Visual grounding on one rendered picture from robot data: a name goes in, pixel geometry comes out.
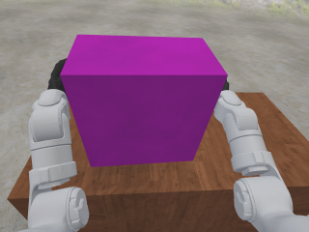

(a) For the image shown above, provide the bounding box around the robot right forearm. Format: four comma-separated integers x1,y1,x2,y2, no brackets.
213,90,294,211

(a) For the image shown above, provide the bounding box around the carton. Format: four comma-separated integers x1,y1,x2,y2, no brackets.
60,34,228,167

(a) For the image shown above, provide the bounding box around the pedestal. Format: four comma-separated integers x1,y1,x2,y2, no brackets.
7,92,309,232

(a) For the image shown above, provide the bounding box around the left robot upper arm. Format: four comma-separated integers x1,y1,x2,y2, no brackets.
17,187,90,232

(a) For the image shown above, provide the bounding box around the robot left forearm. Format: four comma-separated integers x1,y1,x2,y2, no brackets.
27,89,77,228

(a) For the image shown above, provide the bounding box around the left robot hand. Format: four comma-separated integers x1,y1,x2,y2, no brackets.
47,58,67,95

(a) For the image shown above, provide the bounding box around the right robot hand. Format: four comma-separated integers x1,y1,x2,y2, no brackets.
221,78,230,91

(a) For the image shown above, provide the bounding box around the right robot upper arm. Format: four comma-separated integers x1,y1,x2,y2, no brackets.
233,175,309,232

